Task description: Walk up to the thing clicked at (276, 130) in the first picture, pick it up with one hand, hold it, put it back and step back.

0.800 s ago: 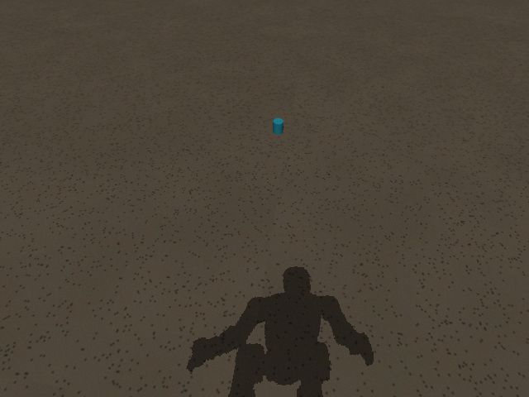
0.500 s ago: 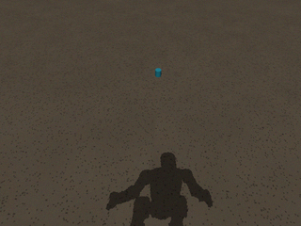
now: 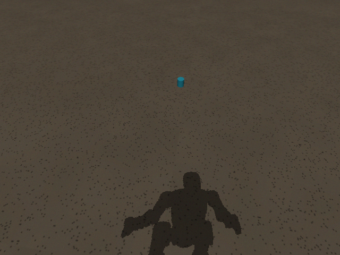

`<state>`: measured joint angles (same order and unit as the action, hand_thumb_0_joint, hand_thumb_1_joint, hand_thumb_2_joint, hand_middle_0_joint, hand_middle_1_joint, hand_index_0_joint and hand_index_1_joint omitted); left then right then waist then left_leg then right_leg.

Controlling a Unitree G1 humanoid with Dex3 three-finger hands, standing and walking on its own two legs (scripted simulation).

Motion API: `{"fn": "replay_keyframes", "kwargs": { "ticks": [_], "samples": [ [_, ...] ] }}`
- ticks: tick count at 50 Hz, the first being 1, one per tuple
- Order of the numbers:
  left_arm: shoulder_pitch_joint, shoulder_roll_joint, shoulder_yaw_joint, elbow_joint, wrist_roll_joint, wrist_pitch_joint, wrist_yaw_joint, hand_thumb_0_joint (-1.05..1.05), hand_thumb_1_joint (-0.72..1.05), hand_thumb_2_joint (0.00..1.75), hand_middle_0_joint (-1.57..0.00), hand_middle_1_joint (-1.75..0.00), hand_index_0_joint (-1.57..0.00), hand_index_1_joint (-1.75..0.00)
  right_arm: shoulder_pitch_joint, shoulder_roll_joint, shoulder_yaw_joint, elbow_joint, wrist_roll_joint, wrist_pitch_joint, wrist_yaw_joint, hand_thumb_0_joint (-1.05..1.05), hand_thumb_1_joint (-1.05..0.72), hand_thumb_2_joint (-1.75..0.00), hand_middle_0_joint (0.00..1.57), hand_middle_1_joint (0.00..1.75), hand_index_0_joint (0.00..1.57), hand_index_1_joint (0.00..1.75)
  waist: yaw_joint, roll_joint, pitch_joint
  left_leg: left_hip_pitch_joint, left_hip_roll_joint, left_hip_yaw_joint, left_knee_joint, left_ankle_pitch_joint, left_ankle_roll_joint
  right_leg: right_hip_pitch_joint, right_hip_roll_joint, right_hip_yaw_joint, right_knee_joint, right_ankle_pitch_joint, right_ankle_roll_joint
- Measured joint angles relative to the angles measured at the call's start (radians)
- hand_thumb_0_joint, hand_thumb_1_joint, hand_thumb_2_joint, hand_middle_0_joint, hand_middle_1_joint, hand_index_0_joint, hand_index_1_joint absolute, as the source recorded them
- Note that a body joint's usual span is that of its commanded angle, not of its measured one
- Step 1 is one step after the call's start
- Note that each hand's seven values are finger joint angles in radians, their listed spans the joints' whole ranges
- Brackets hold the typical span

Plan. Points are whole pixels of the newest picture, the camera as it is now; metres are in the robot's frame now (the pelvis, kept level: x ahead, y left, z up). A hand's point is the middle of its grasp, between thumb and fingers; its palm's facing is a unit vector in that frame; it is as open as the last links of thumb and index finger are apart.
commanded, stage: stand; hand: left
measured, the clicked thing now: (180, 82) +1.68 -0.15 -0.74
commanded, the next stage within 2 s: walk up in 0.32 s
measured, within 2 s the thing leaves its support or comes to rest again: neither
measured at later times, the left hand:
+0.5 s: hand out of the picture +0.10 +0.26 -0.15, palm faces -0.10 -0.93 -0.36, open 7.4 cm
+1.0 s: hand (118, 218) +0.25 +0.15 -0.15, palm faces -0.14 -0.93 -0.34, open 7.4 cm
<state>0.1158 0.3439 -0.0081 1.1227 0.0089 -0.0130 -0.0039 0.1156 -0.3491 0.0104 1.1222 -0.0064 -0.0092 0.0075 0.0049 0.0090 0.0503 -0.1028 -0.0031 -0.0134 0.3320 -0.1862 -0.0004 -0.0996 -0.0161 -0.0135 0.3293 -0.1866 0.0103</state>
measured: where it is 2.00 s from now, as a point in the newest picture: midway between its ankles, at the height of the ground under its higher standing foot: (195, 173)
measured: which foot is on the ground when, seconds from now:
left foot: down 0.00-0.66, up 0.68-1.00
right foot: down 0.00-0.38, up 0.40-0.64, down 0.66-1.00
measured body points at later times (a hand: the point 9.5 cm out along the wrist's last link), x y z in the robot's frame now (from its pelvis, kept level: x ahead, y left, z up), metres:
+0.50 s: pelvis +0.02 -0.02 +0.00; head +0.02 -0.02 +0.45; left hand +0.10 +0.30 -0.12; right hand +0.06 -0.34 -0.12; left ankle +0.00 +0.12 -0.75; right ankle +0.03 -0.16 -0.71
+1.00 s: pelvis +0.20 -0.12 -0.01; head +0.19 -0.11 +0.44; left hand +0.26 +0.20 -0.13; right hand +0.24 -0.45 -0.12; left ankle +0.35 +0.01 -0.71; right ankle +0.15 -0.23 -0.75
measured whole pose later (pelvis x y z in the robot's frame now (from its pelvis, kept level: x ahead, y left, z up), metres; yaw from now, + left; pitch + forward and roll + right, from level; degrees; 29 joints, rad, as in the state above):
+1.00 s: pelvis +0.20 -0.12 -0.01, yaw -11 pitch -3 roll -1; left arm 0.37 0.40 0.05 0.95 0.01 -0.07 -0.07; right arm 0.22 -0.42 -0.07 0.93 -0.03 -0.02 0.12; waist 0.05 0.03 0.03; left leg -0.52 0.12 0.03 0.78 -0.22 -0.01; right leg -0.09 0.02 -0.02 0.42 -0.29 -0.03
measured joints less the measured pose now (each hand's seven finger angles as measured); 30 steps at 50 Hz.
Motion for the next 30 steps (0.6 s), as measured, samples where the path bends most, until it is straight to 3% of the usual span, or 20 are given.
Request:
{"fn": "replay_keyframes", "kwargs": {
  "ticks": [16, 19, 23, 26, 30],
  "samples": [
    [0.002, 0.0, 0.002, -0.001, 0.001, -0.001, 0.0, 0.0, 0.9, 0.9, -0.21, -0.3, -0.2, -0.3, 0.001, -0.003, -0.002, -0.003, -0.001, 0.002, 0.001, 0.01, -0.9, -0.9, 0.2, 0.3, 0.2, 0.3, -0.001, -0.004, -0.002, -0.001, 0.001, -0.004, -0.002, 0.003, -0.001, 0.003, 0.001, -0.004, -0.008, 0.004, -0.001],
    [0.047, 0.014, 0.035, -0.042, 0.017, 0.003, -0.036, 0.0, 0.9, 0.9, -0.21, -0.3, -0.2, -0.3, 0.03, -0.003, -0.036, -0.04, -0.022, -0.019, 0.026, 0.01, -0.9, -0.9, 0.2, 0.3, 0.2, 0.3, 0.007, -0.016, -0.024, -0.029, 0.0, 0.022, 0.067, -0.123, 0.028, -0.062, 0.001, 0.019, 0.124, -0.169, -0.028],
    [0.083, 0.051, 0.06, -0.062, 0.029, 0.018, -0.066, 0.0, 0.9, 0.9, -0.21, -0.3, -0.2, -0.3, 0.079, -0.026, -0.073, -0.095, -0.033, -0.057, 0.038, 0.0, -0.9, -0.9, 0.21, 0.3, 0.2, 0.3, -0.013, -0.014, -0.036, -0.014, 0.022, 0.052, 0.053, -0.074, 0.043, -0.224, -0.001, 0.027, 0.429, -0.229, -0.035],
    [0.088, 0.087, 0.075, -0.087, 0.026, 0.012, -0.087, 0.0, 0.9, 0.9, -0.21, -0.3, -0.2, -0.3, 0.122, -0.045, -0.088, -0.107, -0.039, -0.06, 0.041, 0.0, -0.9, -0.9, 0.21, 0.3, 0.2, 0.3, -0.023, -0.025, -0.026, 0.031, 0.036, 0.065, 0.022, -0.078, 0.026, -0.303, -0.039, 0.038, 0.476, -0.222, -0.027],
    [0.102, 0.112, 0.09, -0.122, 0.021, 0.0, -0.109, 0.0, 0.9, 0.9, -0.2, -0.3, -0.2, -0.3, 0.158, -0.09, -0.105, -0.1, -0.046, -0.044, 0.05, 0.01, -0.9, -0.9, 0.21, 0.3, 0.2, 0.3, -0.024, -0.009, -0.023, 0.092, 0.076, 0.089, 0.033, -0.128, -0.008, -0.321, -0.085, 0.025, 0.363, -0.147, -0.017]
  ]
}}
